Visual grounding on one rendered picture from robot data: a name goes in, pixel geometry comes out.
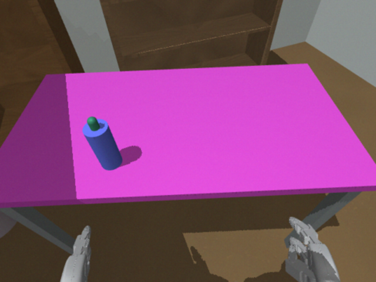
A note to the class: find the right robot hand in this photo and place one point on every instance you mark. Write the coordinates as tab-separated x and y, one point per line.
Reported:
316	263

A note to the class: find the left robot hand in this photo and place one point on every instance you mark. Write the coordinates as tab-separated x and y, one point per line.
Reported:
77	266

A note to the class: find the table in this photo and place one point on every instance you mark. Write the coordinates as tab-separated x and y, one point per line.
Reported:
197	133

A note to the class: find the bookshelf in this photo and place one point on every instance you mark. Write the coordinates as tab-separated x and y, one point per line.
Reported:
34	43
183	34

